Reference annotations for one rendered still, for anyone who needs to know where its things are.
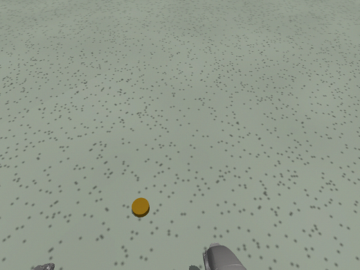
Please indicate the tin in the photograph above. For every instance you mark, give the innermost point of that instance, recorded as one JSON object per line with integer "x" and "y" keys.
{"x": 140, "y": 207}

